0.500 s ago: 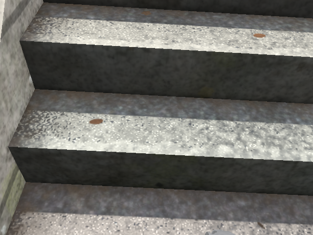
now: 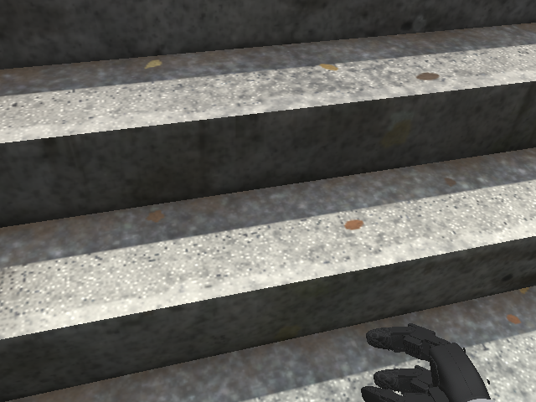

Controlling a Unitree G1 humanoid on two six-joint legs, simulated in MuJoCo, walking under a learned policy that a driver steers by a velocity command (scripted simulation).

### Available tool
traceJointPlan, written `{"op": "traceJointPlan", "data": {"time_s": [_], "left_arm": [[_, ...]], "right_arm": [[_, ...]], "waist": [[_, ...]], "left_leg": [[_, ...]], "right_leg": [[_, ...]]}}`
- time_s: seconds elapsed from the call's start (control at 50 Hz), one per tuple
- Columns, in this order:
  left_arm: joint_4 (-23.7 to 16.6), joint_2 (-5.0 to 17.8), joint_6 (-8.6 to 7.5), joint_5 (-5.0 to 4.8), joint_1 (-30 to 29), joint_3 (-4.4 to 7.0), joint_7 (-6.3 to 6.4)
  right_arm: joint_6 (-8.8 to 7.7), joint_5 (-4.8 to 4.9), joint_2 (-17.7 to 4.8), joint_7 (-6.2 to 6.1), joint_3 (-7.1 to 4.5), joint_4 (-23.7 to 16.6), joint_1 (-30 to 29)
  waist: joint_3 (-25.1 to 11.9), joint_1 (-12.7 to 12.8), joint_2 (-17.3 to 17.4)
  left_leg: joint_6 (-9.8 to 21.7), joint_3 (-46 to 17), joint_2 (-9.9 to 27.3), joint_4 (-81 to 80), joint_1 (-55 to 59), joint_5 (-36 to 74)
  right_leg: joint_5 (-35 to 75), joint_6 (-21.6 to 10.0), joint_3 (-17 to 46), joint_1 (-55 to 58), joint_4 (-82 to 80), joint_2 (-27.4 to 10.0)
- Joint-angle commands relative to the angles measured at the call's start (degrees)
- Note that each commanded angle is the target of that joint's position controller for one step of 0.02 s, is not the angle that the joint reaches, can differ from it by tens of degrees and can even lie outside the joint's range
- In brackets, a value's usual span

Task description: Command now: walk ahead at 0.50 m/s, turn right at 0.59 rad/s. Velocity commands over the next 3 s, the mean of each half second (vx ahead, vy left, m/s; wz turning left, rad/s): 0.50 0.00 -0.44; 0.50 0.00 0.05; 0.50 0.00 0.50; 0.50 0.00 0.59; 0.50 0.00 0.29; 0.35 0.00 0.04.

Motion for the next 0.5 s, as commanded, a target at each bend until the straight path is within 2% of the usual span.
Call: {"op": "traceJointPlan", "data": {"time_s": [0.02, 0.04, 0.06, 0.08, 0.1, 0.12, 0.14, 0.16, 0.18, 0.2, 0.22, 0.24, 0.26, 0.28, 0.3, 0.32, 0.34, 0.36, 0.38, 0.4, 0.42, 0.44, 0.46, 0.48, 0.5], "left_arm": [[-1.5, 2.0, 0.24, -0.90, -4.1, 1.55, -0.95], [-1.2, 1.2, 0.51, -1.93, -5.8, 1.45, 0.43], [-1.6, 1.1, 1.14, -1.22, -6.4, 1.06, 1.40], [-2.7, -0.4, 2.04, -0.97, -8.8, 0.31, 1.46], [-2.7, -1.5, 2.92, -0.89, -9.0, -0.41, 1.28], [-2.2, -2.4, 3.62, -1.34, -8.4, -0.77, 1.26], [-3.8, -1.3, 3.65, -1.45, -11.4, -1.41, 0.91], [-5.6, -1.0, 3.73, -1.75, -13.9, -1.94, 0.88], [-7.4, -0.5, 4.02, -1.89, -17.1, -2.12, 0.30], [-8.9, 1.7, 4.30, -2.28, -20.5, -1.98, 0.00], [-8.2, 2.7, 4.58, -2.10, -20.6, -1.77, -0.35], [-7.7, 2.2, 4.87, -2.01, -19.7, -2.04, 0.00], [-9.2, 1.0, 4.90, -2.41, -22.1, -3.02, 0.95], [-11.0, 0.7, 4.74, -2.63, -25.2, -3.62, 2.10], [-12.4, 0.8, 4.60, -2.49, -27.3, -3.91, 3.11], [-14.3, 0.5, 4.97, -2.45, -31.0, -4.44, 3.45], [-15.3, 0.3, 5.20, -2.59, -32.3, -4.70, 3.58], [-16.4, -0.7, 5.78, -2.80, -33.3, -5.29, 3.50], [-17.9, -1.3, 6.39, -2.91, -35.2, -5.76, 3.64], [-20.1, -0.1, 6.89, -1.95, -39.9, -5.80, 3.42], [-22.7, -0.5, 7.57, -0.92, -45.7, -6.08, 3.30], [-25.1, -1.1, 8.96, -1.10, -49.6, -6.36, 3.55], [-26.5, -2.7, 11.12, 0.83, -53.5, -7.05, 2.62], [-27.9, -2.7, 13.03, 0.90, -58.3, -7.53, 1.81], [-26.2, -4.1, 13.91, 1.32, -52.9, -7.32, 0.52]], "right_arm": [[-0.22, -1.62, -22.2, -1.00, -7.23, 9.4, 30.5], [-1.19, 0.76, -18.0, -0.18, -6.95, 11.0, 23.4], [-1.21, 0.62, -10.3, -0.35, -5.56, 13.7, 19.8], [-0.97, 0.49, -3.5, -0.84, -4.00, 14.9, 18.2], [-1.27, 0.37, 1.4, -1.52, -2.82, 15.5, 13.7], [-1.82, 0.41, 3.0, -2.02, -2.44, 15.4, 10.9], [-2.62, -0.45, 2.0, -2.10, -2.66, 16.3, 12.8], [-3.31, -2.18, 1.7, -1.84, -2.92, 16.9, 14.1], [-3.81, -2.53, -1.1, -1.41, -3.63, 16.5, 14.1], [-4.07, -3.33, -2.5, -1.27, -3.83, 16.9, 15.4], [-4.06, -3.50, -2.8, -1.13, -3.64, 18.6, 20.4], [-3.75, -4.59, -3.3, -0.90, -3.47, 21.1, 25.2], [-3.41, -5.96, -2.6, -0.52, -3.00, 23.2, 29.2], [-3.49, -6.57, -2.0, -0.12, -2.52, 24.8, 32.6], [-3.87, -6.54, -1.5, 0.09, -2.13, 25.3, 33.7], [-4.04, -6.51, -2.0, 0.32, -1.88, 26.1, 35.9], [-4.10, -6.53, -1.7, 0.36, -1.65, 26.2, 36.5], [-4.01, -7.10, -1.2, 0.32, -1.47, 27.0, 38.4], [-3.90, -7.87, -1.4, 0.31, -1.51, 28.0, 41.4], [-3.89, -7.98, -2.3, 0.60, -1.70, 28.4, 43.7], [-3.97, -7.96, -1.7, 0.72, -1.77, 30.5, 48.7], [-3.67, -7.84, 0.1, 1.64, -1.06, 32.5, 52.5], [-3.58, -6.14, 0.0, 3.00, -0.99, 29.8, 47.7], [-3.47, -3.58, -1.0, 4.73, -1.30, 29.9, 46.1], [-4.38, -1.38, -3.8, 4.93, -1.46, 28.2, 43.9]], "waist": [[5.9, -13.5, 23.0], [11.7, -7.1, 19.2], [9.2, -4.1, 6.8], [7.7, -2.7, 5.7], [8.1, 0.5, 5.4], [9.5, 2.0, 5.0], [9.3, 2.4, 3.4], [8.3, 2.4, 3.6], [8.2, 1.3, 4.5], [8.1, 0.4, 4.3], [8.1, -1.2, 8.5], [10.6, -2.2, 10.0], [12.2, -3.2, 6.7], [12.9, -4.6, 4.0], [12.3, -4.7, 3.0], [11.2, -5.2, 4.4], [11.2, -4.8, 5.3], [11.6, -4.6, 7.9], [12.7, -5.5, 7.5], [12.5, -6.8, 4.3], [12.3, -8.6, 5.8], [12.5, -8.9, 6.2], [12.2, -6.2, 8.5], [13.1, -5.5, 10.4], [9.8, -1.7, 14.0]], "left_leg": [[18.8, -64.9, 16.6, -58.2, 44.0, -30.3], [15.5, -47.0, 15.4, -52.9, 34.5, -25.6], [13.7, -36.8, 15.0, -50.2, 31.8, -16.7], [13.0, -32.3, 14.9, -51.6, 30.9, -9.0], [11.0, -28.0, 13.1, -53.6, 28.4, -5.3], [9.8, -21.7, 11.4, -55.3, 27.9, -2.2], [9.5, -15.8, 11.2, -57.1, 30.2, 3.1], [8.3, -11.1, 10.8, -59.2, 30.2, 6.3], [8.7, -5.4, 10.4, -63.3, 30.0, 9.0], [8.9, -3.8, 11.1, -65.8, 30.3, 8.4], [10.8, -4.5, 12.2, -66.9, 33.5, 10.8], [11.9, -5.9, 13.3, -67.4, 40.1, 9.9], [11.9, -7.0, 15.1, -67.0, 47.1, 10.4], [11.9, -6.4, 15.8, -67.1, 53.4, 11.5], [11.5, -4.6, 15.6, -68.1, 55.4, 12.7], [12.3, -4.2, 16.1, -69.8, 57.8, 16.2], [12.1, -2.4, 16.1, -71.2, 57.7, 17.4], [12.0, -1.2, 15.8, -72.5, 57.5, 19.0], [12.2, -0.4, 15.9, -73.9, 59.6, 20.5], [12.3, 0.9, 15.6, -75.3, 61.6, 20.0], [12.7, 0.9, 15.9, -76.6, 62.8, 25.5], [12.2, 0.1, 16.9, -77.1, 63.5, 26.5], [13.9, 4.3, 16.6, -83.0, 53.0, 31.1], [13.5, 4.8, 17.1, -85.9, 44.8, 34.7], [16.1, 8.3, 17.3, -83.7, 42.8, 55.2]], "right_leg": [[7.9, -4.9, 4.8, -50.3, 66.2, 4.7], [10.4, -6.3, 0.0, -50.5, 64.4, 2.0], [10.5, -8.0, -1.3, -46.9, 64.0, 1.3], [8.4, -8.8, -0.9, -46.1, 66.9, 0.2], [6.3, -8.9, -0.8, -46.2, 68.3, -1.2], [4.0, -8.9, -0.3, -48.6, 67.7, -1.0], [4.0, -8.6, -3.5, -50.4, 65.2, -1.7], [7.2, -8.9, -5.1, -50.0, 62.9, -2.7], [5.2, -8.5, -9.5, -48.2, 60.9, -3.1], [4.9, -7.5, -11.0, -48.9, 60.3, -3.9], [2.6, -8.0, -11.8, -51.9, 71.1, -3.5], [-1.5, -8.7, -10.3, -61.7, 83.1, -2.0], [-3.3, -11.1, -6.8, -70.9, 85.9, -1.5], [-3.5, -12.8, -5.3, -76.9, 83.6, -1.9], [-2.4, -13.2, -5.7, -77.1, 78.7, -3.1], [-3.2, -13.3, -7.9, -77.7, 78.3, -3.6], [-2.7, -12.8, -9.6, -76.9, 77.5, -4.9], [-3.1, -13.3, -12.0, -77.8, 79.8, -5.8], [-3.7, -13.4, -13.0, -79.9, 79.5, -6.9], [-2.9, -12.8, -16.5, -79.7, 68.7, -8.6], [-4.0, -12.7, -20.5, -78.1, 65.2, -10.8], [-3.0, -12.3, -19.6, -78.2, 59.5, -12.2], [-2.4, -11.4, -24.9, -63.5, 51.8, -13.4], [-15.0, -10.7, -23.3, -52.4, 46.5, -12.3], [-13.4, -8.7, -29.6, -41.1, 48.6, -9.0]]}}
